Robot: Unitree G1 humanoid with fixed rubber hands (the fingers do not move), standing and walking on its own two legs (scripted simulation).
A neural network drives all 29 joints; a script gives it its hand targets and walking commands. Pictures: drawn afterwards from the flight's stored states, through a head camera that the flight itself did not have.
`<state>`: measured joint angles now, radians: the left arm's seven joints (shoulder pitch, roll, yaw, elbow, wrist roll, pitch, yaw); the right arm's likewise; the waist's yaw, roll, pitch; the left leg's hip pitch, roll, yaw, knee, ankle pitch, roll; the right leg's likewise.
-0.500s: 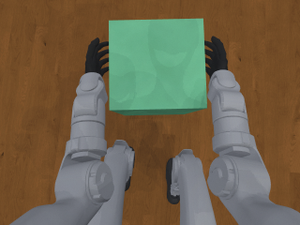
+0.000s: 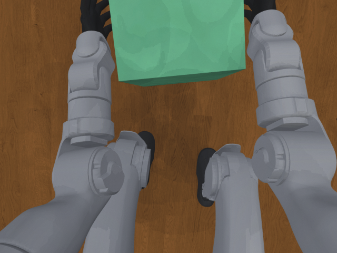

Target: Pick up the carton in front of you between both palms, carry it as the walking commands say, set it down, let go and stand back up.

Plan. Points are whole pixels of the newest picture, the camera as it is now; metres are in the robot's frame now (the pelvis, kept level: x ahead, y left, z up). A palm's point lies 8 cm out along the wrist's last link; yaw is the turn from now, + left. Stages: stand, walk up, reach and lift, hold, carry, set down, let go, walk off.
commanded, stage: set down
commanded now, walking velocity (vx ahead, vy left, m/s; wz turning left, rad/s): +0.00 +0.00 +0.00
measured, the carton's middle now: (176, 33) +0.53 +0.04 -0.22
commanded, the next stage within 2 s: none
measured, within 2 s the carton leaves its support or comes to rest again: rests again in 1.28 s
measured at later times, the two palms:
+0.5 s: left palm (102, 29) +0.53 +0.20 -0.20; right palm (243, 20) +0.57 -0.10 -0.22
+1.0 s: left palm (100, 32) +0.52 +0.21 -0.22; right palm (239, 23) +0.57 -0.09 -0.23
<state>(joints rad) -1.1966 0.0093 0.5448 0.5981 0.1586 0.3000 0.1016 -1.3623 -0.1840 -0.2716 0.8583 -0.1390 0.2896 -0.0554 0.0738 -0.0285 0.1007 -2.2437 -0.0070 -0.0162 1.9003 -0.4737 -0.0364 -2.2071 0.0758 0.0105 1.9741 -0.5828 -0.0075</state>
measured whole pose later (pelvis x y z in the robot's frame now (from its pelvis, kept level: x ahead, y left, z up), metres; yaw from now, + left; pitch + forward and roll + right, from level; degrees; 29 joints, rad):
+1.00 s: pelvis +0.00 +0.00 -0.06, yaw +0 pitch +38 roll +3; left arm -1.40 0.21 0.54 0.96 0.07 0.20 0.02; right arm -1.55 -0.26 -0.19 1.09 -0.11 0.21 0.01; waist 0.10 0.02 0.35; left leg -2.27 -0.04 -0.02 2.15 -0.55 -0.07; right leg -2.24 0.09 0.02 2.24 -0.66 -0.01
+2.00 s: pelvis +0.00 +0.01 +0.00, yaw +1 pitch +43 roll +2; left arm -1.29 0.20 0.32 0.87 -0.13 0.16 0.16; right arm -1.50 -0.46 -0.07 1.12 0.08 0.19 -0.02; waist 0.12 -0.01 0.15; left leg -2.17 -0.05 -0.02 1.91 -0.49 -0.04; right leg -2.13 0.06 0.03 1.99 -0.61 0.01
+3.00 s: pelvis +0.06 +0.02 +0.26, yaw -3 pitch +39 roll -1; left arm -0.59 0.16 0.27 0.57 0.09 0.14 -0.08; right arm -0.73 -0.18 -0.26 0.67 -0.13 0.16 -0.06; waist 0.09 -0.01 -0.05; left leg -1.30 -0.01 -0.03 0.89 -0.26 0.00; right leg -1.26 0.06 0.07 0.91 -0.32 0.02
